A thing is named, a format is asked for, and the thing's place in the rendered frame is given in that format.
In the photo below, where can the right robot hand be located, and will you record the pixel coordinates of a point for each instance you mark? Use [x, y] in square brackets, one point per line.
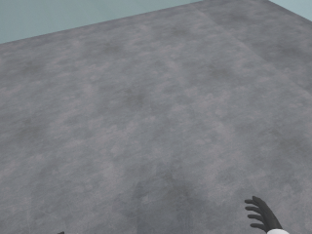
[267, 217]

